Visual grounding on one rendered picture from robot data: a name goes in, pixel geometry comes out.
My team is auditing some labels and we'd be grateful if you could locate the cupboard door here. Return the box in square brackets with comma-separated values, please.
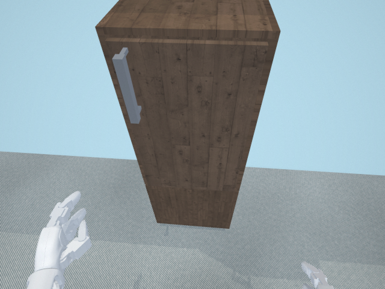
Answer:
[105, 37, 268, 191]

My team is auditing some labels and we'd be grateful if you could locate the handle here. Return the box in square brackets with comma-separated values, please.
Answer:
[112, 48, 142, 124]

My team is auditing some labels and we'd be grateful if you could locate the left robot hand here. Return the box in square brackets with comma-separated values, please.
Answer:
[34, 191, 92, 274]

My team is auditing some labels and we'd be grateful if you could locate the right robot hand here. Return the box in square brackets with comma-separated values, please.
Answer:
[301, 261, 334, 289]

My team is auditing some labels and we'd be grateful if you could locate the left robot forearm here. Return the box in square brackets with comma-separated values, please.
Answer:
[26, 268, 65, 289]

